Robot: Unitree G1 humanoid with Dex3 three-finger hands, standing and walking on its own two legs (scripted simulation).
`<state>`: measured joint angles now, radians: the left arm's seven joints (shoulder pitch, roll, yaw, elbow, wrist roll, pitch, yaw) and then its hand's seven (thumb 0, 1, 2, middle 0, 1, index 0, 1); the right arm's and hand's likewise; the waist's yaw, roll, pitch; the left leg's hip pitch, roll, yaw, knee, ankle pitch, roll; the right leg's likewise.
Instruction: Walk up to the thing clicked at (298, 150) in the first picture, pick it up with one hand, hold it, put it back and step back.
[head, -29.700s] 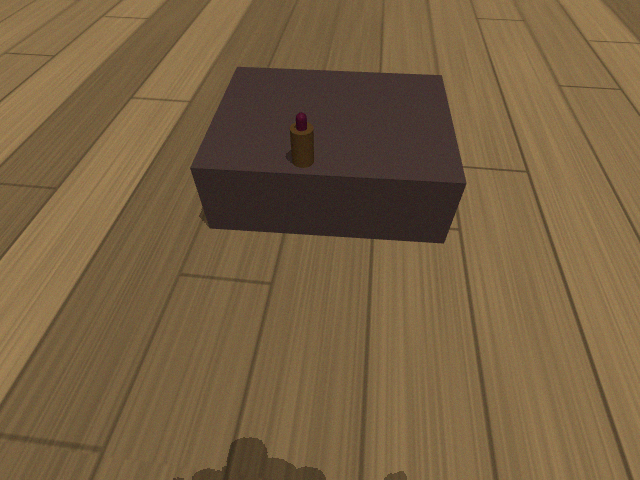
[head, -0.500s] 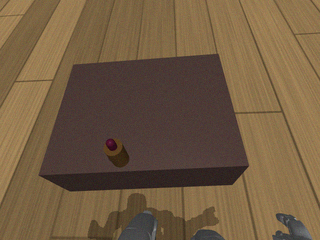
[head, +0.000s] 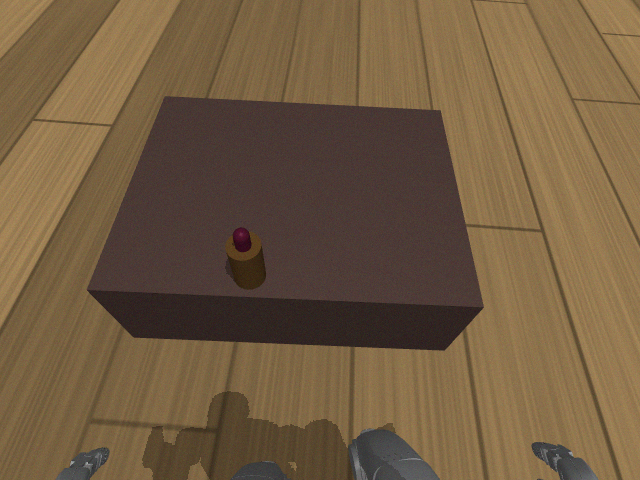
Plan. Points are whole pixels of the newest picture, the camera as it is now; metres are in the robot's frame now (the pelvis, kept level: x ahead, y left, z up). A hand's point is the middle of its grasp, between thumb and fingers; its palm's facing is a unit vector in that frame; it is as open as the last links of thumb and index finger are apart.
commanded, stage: step back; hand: left
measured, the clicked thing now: (245, 255) +0.60 +0.18 -0.33
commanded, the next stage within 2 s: none
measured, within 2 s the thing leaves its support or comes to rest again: neither
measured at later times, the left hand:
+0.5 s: hand out of the picture -0.04 +0.27 -0.13, palm faces -0.06 -0.89 -0.45, open 7.4 cm
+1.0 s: hand out of the picture -0.23 +0.27 -0.15, palm faces -0.12 -0.91 -0.40, open 7.4 cm
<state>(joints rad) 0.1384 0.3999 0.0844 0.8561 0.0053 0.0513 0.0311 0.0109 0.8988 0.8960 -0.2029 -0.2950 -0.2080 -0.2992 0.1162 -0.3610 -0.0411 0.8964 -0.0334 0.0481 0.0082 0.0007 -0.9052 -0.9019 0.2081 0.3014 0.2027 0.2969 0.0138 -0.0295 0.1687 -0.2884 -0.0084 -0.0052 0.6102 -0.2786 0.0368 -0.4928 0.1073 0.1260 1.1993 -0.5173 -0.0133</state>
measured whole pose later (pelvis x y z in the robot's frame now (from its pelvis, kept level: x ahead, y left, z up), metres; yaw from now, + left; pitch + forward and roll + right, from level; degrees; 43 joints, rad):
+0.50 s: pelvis -0.16 +0.00 +0.00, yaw -3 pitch -2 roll +1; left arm 0.18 0.36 0.07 0.81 0.05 0.03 0.02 0.01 0.89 0.90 -0.21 -0.30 -0.21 -0.30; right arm 0.19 -0.42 -0.06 0.89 0.00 0.07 -0.01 0.00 -0.91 -0.90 0.21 0.30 0.20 0.30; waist 0.01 0.03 0.16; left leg -0.38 -0.08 -0.11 0.97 -0.51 -0.02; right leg -0.33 -0.04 0.02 0.63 -0.27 0.01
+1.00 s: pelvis -0.33 +0.01 -0.01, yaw -7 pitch -3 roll +0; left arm 0.20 0.36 0.06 0.88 0.04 0.03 0.00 0.01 0.90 0.90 -0.20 -0.30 -0.21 -0.30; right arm 0.09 -0.40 -0.06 0.85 -0.01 0.07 -0.01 0.00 -0.91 -0.90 0.21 0.30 0.20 0.30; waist 0.04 0.03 0.16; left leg -0.51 -0.04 -0.11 0.93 -0.45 0.00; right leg -0.26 0.02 0.04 0.67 -0.36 -0.02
